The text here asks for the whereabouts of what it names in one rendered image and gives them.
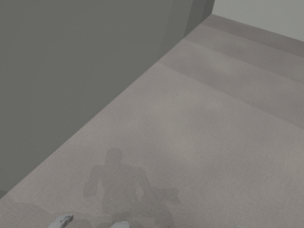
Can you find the robot left hand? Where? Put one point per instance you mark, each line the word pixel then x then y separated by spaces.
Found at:
pixel 62 221

